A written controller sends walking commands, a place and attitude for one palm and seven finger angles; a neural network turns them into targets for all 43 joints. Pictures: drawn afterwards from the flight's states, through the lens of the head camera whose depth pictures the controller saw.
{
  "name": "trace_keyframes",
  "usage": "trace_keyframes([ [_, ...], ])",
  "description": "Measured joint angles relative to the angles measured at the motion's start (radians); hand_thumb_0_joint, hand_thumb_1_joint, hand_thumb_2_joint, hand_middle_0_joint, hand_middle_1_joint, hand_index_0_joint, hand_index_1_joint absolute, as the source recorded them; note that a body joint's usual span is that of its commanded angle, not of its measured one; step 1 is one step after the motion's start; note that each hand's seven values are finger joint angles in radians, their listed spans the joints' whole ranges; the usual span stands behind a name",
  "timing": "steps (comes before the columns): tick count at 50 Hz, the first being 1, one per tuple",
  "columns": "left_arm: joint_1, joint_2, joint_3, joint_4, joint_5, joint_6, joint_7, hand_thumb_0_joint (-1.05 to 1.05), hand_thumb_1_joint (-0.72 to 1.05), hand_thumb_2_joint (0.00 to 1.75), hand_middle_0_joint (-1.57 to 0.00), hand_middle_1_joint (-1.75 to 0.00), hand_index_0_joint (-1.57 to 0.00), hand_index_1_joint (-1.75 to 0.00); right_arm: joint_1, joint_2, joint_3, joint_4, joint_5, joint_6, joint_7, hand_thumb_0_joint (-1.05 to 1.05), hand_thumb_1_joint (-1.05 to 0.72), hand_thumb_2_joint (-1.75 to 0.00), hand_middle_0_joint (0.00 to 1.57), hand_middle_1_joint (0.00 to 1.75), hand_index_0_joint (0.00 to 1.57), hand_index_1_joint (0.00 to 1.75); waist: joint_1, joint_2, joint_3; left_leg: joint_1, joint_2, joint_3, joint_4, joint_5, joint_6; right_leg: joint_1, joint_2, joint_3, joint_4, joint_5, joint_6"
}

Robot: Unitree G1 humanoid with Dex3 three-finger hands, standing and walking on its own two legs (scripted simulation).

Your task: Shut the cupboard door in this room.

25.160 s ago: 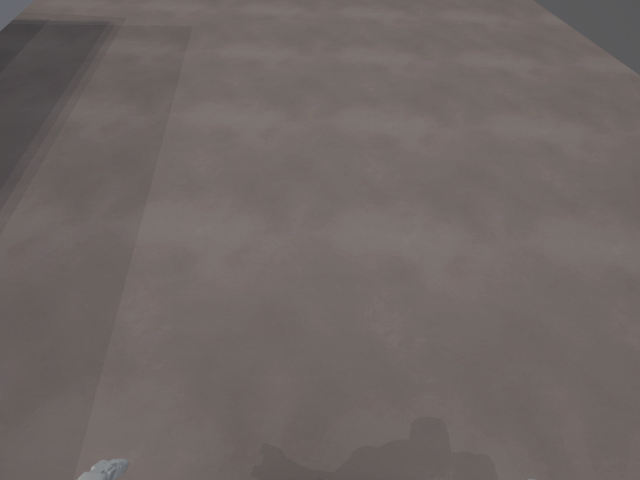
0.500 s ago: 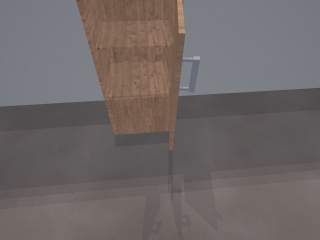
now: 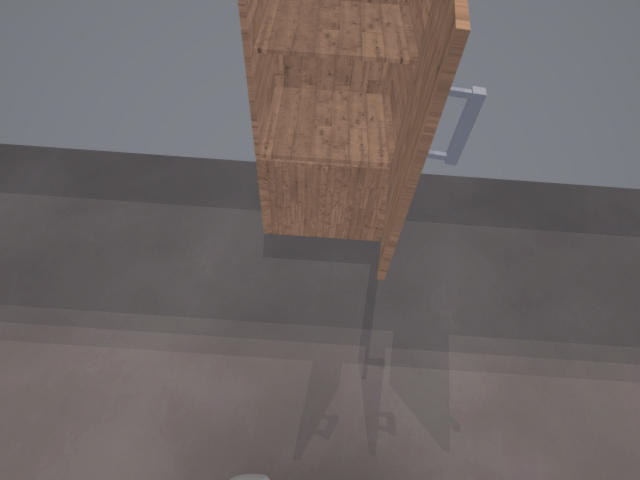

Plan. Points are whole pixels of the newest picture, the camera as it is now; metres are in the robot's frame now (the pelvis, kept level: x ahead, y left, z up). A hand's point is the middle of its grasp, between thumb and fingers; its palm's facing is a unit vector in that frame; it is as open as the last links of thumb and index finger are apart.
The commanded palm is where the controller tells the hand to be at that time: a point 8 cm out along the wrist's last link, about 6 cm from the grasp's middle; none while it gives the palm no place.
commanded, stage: turn or walk to find it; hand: left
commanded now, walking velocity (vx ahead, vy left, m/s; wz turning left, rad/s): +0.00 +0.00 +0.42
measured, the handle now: (451, 126) +0.63 -0.17 +0.09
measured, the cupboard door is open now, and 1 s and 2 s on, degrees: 82 82 82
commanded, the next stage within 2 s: stand and wait in 0.66 s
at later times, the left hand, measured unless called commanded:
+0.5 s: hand out of the picture +0.04 +0.16 -0.13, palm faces +0.22 -0.93 -0.30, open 7.4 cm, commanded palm none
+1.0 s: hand out of the picture -0.11 +0.16 -0.16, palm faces +0.43 -0.87 -0.23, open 7.4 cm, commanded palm none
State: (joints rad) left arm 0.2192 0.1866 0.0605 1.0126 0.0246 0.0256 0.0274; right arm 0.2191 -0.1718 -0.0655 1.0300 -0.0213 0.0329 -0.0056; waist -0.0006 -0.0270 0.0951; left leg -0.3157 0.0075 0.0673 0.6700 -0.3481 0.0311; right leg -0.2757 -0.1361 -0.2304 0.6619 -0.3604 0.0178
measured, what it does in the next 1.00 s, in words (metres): steps on the spot, turning left: right foot, then left foot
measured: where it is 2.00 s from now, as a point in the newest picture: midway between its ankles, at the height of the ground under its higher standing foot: outside the picture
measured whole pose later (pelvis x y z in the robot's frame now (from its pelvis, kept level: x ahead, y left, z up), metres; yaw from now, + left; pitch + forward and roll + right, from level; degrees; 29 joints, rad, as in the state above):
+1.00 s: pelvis -0.02 -0.03 +0.02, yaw +22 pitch -1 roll +0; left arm 0.27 0.24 0.04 1.08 0.01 0.04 0.02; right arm 0.08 -0.16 -0.02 1.01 -0.02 0.00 -0.02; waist 0.06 -0.04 0.09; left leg -0.13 0.00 0.03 0.46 -0.31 0.01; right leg -0.34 -0.08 -0.06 0.84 -0.47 0.05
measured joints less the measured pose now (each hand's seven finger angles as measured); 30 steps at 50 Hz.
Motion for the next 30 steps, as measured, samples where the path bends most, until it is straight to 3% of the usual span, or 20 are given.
trace_keyframes([
  [3,-0.030,0.018,0.003,-0.009,-0.002,0.023,-0.001,0.00,0.90,0.90,-0.20,-0.30,-0.20,-0.30,-0.011,-0.005,0.000,-0.032,-0.005,-0.020,-0.003,0.01,-0.91,-0.90,0.20,0.30,0.20,0.30,-0.009,-0.005,0.001,-0.008,-0.014,-0.014,-0.023,0.018,0.014,-0.080,0.028,0.084,0.198,-0.125,0.019],
  [5,-0.056,0.027,0.005,-0.017,-0.002,0.025,-0.004,0.00,0.90,0.90,-0.20,-0.30,-0.20,-0.30,-0.014,-0.008,0.002,-0.044,-0.006,-0.028,-0.007,0.01,-0.91,-0.90,0.20,0.30,0.20,0.30,-0.015,0.001,0.001,-0.001,-0.021,-0.033,-0.070,0.052,0.015,-0.132,0.057,0.136,0.327,-0.135,0.025],
  [8,-0.087,0.034,0.005,-0.040,-0.005,0.017,-0.009,0.00,0.91,0.90,-0.20,-0.30,-0.20,-0.30,-0.012,-0.013,0.006,-0.048,-0.006,-0.028,-0.010,0.01,-0.91,-0.90,0.20,0.30,0.20,0.30,-0.016,0.013,-0.006,0.015,-0.028,-0.064,-0.147,0.103,0.013,-0.167,0.078,0.176,0.385,-0.105,0.037],
  [13,-0.123,0.037,0.000,-0.080,-0.010,0.011,-0.011,0.00,0.91,0.90,-0.20,-0.30,-0.20,-0.30,-0.012,-0.024,0.002,-0.057,-0.008,-0.017,-0.003,0.01,-0.90,-0.90,0.21,0.30,0.20,0.30,-0.026,0.034,-0.013,0.024,-0.034,-0.115,-0.205,0.148,-0.006,-0.139,0.092,0.207,0.253,-0.101,0.051],
  [16,-0.134,0.032,-0.006,-0.096,-0.014,0.005,-0.012,0.00,0.91,0.90,-0.20,-0.30,-0.20,-0.30,-0.014,-0.034,-0.005,-0.064,-0.010,-0.007,0.003,0.01,-0.90,-0.90,0.21,0.30,0.20,0.30,-0.036,0.050,-0.014,0.012,-0.038,-0.148,-0.191,0.150,-0.024,-0.082,0.103,0.212,0.098,-0.076,0.048],
  [18,-0.128,0.031,-0.011,-0.107,-0.015,-0.006,-0.013,0.00,0.90,0.90,-0.20,-0.30,-0.20,-0.30,-0.010,-0.040,-0.010,-0.067,-0.006,0.000,0.006,0.01,-0.90,-0.90,0.21,0.30,0.20,0.30,-0.035,0.055,-0.020,-0.006,-0.047,-0.166,-0.158,0.138,-0.041,-0.018,0.106,0.203,-0.058,0.013,0.046],
  [19,-0.120,0.029,-0.013,-0.111,-0.012,-0.014,-0.013,0.00,0.90,0.90,-0.20,-0.30,-0.20,-0.30,-0.009,-0.046,-0.013,-0.068,-0.002,0.003,0.009,0.01,-0.90,-0.90,0.21,0.30,0.20,0.30,-0.031,0.060,-0.023,-0.022,-0.050,-0.174,-0.124,0.123,-0.049,0.003,0.105,0.194,-0.113,0.072,0.022],
  [22,-0.092,0.009,-0.020,-0.114,-0.005,-0.021,-0.010,0.00,0.90,0.90,-0.20,-0.30,-0.20,-0.30,-0.021,-0.067,-0.026,-0.064,-0.003,0.026,0.011,0.01,-0.90,-0.90,0.21,0.30,0.20,0.30,-0.027,0.080,-0.015,-0.104,-0.057,-0.160,0.131,-0.076,-0.052,0.009,0.100,0.162,-0.084,0.056,-0.034],
  [26,-0.043,-0.008,-0.023,-0.102,-0.003,-0.014,-0.008,0.00,0.90,0.90,-0.20,-0.30,-0.21,-0.30,-0.035,-0.088,-0.035,-0.067,-0.006,0.035,0.018,0.01,-0.91,-0.90,0.20,0.30,0.20,0.30,-0.024,0.076,-0.007,-0.180,-0.036,-0.107,0.421,-0.065,-0.067,0.041,0.075,0.135,-0.127,0.062,-0.043],
  [30,-0.006,-0.011,-0.027,-0.089,0.000,-0.020,-0.010,0.00,0.90,0.90,-0.20,-0.30,-0.21,-0.30,-0.041,-0.093,-0.030,-0.061,-0.003,0.037,0.021,0.01,-0.91,-0.90,0.20,0.30,0.20,0.30,-0.015,0.061,0.002,-0.158,-0.001,-0.089,0.433,-0.053,-0.090,0.055,0.053,0.098,-0.150,0.070,-0.044],
])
